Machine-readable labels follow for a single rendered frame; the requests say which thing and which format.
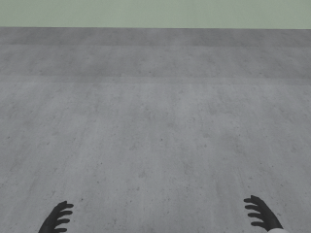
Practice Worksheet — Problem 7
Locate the right robot hand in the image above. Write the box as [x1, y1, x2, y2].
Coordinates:
[243, 195, 284, 232]

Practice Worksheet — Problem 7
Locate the left robot hand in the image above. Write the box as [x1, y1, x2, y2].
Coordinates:
[38, 201, 74, 233]

